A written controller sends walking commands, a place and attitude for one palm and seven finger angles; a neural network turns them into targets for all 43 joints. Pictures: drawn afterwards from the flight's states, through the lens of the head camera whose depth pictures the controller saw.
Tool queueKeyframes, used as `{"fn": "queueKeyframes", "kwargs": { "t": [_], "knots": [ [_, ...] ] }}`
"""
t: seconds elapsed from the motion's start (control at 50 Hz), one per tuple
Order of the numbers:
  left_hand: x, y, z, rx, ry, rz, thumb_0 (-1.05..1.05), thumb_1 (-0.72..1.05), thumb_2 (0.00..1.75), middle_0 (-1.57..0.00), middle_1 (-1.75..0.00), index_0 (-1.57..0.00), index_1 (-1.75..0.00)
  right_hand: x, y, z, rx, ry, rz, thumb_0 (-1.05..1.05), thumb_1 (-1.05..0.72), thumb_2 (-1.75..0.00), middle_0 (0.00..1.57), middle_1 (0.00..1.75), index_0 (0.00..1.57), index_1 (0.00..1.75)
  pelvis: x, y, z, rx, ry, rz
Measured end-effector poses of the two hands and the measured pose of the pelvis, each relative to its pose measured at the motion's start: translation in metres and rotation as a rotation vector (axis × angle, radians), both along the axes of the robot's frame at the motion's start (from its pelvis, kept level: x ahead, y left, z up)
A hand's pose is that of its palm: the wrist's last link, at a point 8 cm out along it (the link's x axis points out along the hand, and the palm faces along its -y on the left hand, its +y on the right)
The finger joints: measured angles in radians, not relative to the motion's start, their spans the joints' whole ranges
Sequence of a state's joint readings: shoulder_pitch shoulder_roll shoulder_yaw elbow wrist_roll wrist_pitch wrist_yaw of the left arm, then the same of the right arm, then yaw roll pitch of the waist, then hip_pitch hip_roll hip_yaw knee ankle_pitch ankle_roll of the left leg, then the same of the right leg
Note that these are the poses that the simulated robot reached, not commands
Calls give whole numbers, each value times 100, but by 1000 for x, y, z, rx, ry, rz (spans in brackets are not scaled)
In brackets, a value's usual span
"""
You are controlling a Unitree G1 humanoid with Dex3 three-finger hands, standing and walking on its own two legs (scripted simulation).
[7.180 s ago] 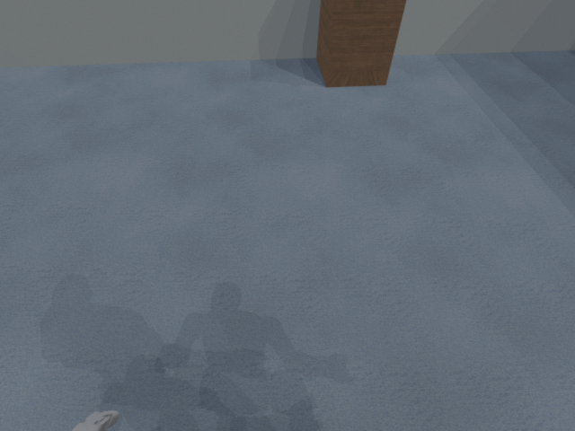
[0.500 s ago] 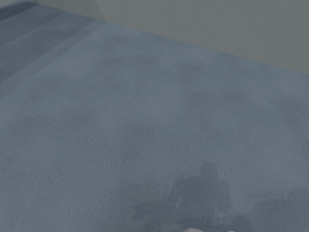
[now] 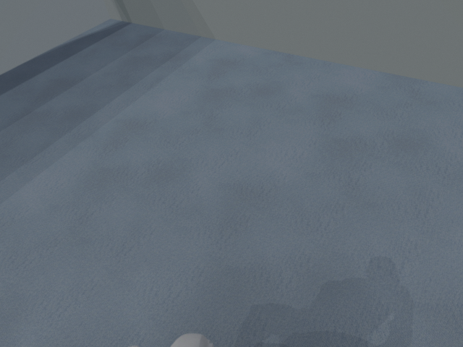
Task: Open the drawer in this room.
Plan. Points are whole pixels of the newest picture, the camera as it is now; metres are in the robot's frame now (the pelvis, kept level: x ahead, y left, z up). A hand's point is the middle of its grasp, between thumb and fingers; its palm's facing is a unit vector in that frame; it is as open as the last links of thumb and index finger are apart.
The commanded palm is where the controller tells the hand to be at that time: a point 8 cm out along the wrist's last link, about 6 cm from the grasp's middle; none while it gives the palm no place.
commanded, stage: turn or walk to find it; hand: left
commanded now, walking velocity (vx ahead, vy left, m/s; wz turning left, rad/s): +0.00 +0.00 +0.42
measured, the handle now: out of the picture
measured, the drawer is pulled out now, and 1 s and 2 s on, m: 0.00 0.00 0.00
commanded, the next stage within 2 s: none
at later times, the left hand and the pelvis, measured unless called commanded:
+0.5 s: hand out of the picture -0.04 +0.27 -0.18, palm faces +0.26 -0.94 -0.24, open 7.4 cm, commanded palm none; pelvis -0.03 +0.05 +0.00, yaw +12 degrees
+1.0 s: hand out of the picture -0.04 +0.19 -0.14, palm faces +0.40 -0.87 -0.28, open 7.4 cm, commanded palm none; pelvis -0.05 -0.01 +0.00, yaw +25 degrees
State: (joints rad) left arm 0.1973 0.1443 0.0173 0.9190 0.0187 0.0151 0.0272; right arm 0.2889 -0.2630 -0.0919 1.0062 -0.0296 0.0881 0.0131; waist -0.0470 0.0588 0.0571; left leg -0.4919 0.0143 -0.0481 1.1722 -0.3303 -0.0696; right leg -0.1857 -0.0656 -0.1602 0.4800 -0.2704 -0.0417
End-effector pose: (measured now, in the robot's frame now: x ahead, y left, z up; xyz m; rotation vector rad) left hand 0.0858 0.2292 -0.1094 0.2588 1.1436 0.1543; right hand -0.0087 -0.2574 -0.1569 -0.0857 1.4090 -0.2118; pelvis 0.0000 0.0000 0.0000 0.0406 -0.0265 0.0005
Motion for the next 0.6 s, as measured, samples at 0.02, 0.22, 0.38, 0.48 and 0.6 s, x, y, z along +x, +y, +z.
{"fn": "queueKeyframes", "kwargs": {
  "t": [0.02,0.22,0.38,0.48,0.6],
  "knots": [
    [-8,1,-2,-3,7,18,1,91,90,-21,-30,-20,-30,3,-1,1,-4,5,15,0,-91,-90,20,30,19,30,-1,0,0,-1,1,11],
    [-99,37,-28,-31,135,195,1,91,90,-21,-30,-21,-30,74,24,13,-57,-83,209,0,-91,-90,20,30,19,30,-15,20,-7,-22,10,110],
    [-155,78,-49,-59,231,307,1,91,90,-20,-30,-20,-30,127,77,34,-88,-255,345,0,-91,-90,20,30,20,30,-27,48,-11,-48,0,166],
    [-150,87,-37,-65,180,324,1,91,90,-20,-30,-20,-30,129,96,41,-72,-263,381,0,-90,-90,20,30,20,30,-31,55,-2,-64,4,203],
    [-131,85,-27,-47,101,328,1,91,90,-20,-30,-20,-30,114,96,34,-39,-230,387,0,-90,-90,20,30,20,30,-36,49,0,-59,9,246]
  ]
}}
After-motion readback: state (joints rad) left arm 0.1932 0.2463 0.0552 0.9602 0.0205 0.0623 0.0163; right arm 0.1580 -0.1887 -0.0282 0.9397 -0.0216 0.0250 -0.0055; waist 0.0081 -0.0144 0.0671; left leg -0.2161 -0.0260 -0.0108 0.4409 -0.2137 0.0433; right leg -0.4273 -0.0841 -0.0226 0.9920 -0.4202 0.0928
